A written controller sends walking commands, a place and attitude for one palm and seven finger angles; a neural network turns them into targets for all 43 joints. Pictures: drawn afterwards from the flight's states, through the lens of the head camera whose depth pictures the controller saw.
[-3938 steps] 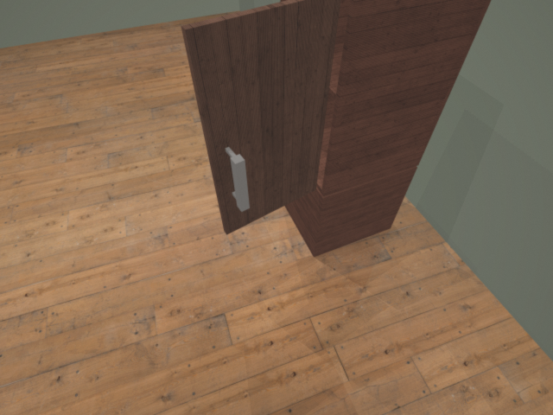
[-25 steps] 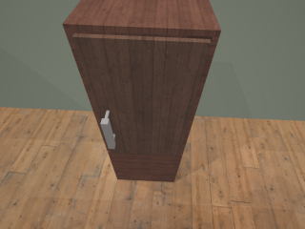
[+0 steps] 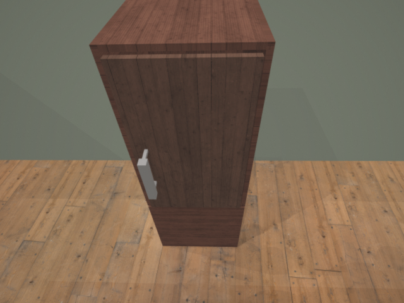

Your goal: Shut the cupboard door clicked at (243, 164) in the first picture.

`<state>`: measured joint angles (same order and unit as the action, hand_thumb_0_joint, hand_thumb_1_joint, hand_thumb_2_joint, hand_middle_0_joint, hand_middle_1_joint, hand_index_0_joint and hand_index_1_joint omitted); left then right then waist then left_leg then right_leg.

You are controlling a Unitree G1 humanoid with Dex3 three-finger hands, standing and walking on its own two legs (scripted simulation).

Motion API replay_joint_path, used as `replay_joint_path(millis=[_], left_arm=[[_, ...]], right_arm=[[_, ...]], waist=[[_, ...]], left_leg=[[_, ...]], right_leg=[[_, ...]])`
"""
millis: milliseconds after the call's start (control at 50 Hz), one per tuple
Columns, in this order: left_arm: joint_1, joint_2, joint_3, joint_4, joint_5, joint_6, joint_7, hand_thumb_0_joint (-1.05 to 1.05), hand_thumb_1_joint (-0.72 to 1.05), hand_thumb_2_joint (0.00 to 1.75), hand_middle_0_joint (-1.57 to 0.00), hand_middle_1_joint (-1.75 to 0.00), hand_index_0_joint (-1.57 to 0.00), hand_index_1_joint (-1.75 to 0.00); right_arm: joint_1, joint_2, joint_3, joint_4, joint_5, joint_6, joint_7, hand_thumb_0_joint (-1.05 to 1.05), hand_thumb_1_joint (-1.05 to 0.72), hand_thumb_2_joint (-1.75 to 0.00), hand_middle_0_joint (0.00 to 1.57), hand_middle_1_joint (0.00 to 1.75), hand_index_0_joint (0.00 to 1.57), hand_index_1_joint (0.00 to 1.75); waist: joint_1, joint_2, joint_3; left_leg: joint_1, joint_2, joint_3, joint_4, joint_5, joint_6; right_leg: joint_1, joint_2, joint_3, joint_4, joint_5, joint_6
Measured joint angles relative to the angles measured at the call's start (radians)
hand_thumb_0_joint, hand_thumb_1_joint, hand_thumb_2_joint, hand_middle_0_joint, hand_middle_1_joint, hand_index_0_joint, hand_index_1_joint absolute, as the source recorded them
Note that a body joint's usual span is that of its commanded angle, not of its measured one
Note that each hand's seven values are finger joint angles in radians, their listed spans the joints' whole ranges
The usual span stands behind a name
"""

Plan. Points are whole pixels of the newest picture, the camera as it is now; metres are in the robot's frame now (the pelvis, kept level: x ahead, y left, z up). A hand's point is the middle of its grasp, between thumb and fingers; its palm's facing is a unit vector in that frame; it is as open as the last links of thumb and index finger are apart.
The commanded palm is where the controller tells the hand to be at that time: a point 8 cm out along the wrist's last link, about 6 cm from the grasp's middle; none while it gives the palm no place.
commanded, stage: come to a stop and stand still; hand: left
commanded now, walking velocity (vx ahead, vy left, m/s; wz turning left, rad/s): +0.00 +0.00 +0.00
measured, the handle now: (149, 174) +0.49 +0.19 -0.11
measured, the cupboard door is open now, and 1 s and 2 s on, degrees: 0 0 0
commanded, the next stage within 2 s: look again from close up in 0.74 s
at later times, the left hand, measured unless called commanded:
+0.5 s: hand out of the picture +0.03 +0.16 -0.17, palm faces +0.00 -0.98 -0.20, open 7.3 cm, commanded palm none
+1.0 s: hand out of the picture +0.06 +0.15 -0.17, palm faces +0.02 -0.98 -0.21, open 7.3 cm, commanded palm none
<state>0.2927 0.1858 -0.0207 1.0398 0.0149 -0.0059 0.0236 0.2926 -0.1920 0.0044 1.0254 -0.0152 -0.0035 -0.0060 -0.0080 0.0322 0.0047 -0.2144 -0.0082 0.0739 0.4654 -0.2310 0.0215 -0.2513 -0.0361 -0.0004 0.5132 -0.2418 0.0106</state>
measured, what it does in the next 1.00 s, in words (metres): stands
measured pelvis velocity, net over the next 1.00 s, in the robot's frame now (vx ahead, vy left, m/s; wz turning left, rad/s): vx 0.04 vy -0.02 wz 0.01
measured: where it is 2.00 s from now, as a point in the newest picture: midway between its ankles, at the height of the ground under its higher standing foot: outside the picture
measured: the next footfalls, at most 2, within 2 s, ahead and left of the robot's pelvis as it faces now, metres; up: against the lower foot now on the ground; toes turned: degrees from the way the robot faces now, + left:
none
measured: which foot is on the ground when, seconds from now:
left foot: down 0.00-1.00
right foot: down 0.00-1.00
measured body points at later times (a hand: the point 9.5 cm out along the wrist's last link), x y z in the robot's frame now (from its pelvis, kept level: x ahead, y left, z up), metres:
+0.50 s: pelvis +0.03 -0.02 +0.00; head +0.04 -0.02 +0.45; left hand +0.03 +0.21 -0.15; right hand +0.03 -0.23 -0.16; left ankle +0.01 +0.11 -0.74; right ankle +0.02 -0.13 -0.74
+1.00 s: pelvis +0.04 -0.02 +0.00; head +0.06 -0.03 +0.45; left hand +0.06 +0.21 -0.15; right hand +0.06 -0.25 -0.16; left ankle +0.01 +0.11 -0.74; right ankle +0.02 -0.13 -0.74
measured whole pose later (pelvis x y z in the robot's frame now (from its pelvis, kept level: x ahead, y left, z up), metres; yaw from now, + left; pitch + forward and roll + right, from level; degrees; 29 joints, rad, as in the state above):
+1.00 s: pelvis +0.04 -0.02 +0.00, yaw +1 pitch +0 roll +1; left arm 0.25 0.17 -0.01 1.12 0.01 -0.02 0.03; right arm 0.24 -0.16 0.01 1.13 -0.01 -0.02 -0.03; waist 0.00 0.00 0.04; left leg -0.14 0.03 0.05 0.42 -0.27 -0.02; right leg -0.17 0.00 -0.03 0.46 -0.28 -0.02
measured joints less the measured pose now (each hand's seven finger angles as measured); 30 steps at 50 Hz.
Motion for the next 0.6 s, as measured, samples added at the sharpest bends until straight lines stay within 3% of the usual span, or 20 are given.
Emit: replay_joint_path(millis=[280,600], left_arm=[[-0.012,-0.035,-0.006,0.063,-0.004,-0.010,0.000,0.00,0.91,0.90,-0.20,-0.30,-0.20,-0.30],[-0.036,-0.024,0.006,0.078,-0.003,-0.015,0.004,0.01,0.91,0.90,-0.20,-0.30,-0.20,-0.30]], right_arm=[[0.011,0.027,0.007,0.085,0.006,-0.009,-0.011,0.00,-0.91,-0.90,0.20,0.30,0.20,0.30],[-0.035,0.038,0.003,0.103,0.005,-0.015,-0.022,0.01,-0.92,-0.90,0.20,0.30,0.20,0.30]], waist=[[0.002,-0.024,0.038],[0.008,-0.028,0.032]], left_leg=[[0.020,0.018,-0.011,-0.018,-0.008,-0.019],[0.051,0.031,-0.018,-0.029,-0.029,-0.033]], right_leg=[[0.024,0.019,-0.012,-0.025,-0.007,-0.015],[0.057,0.032,-0.019,-0.036,-0.029,-0.026]])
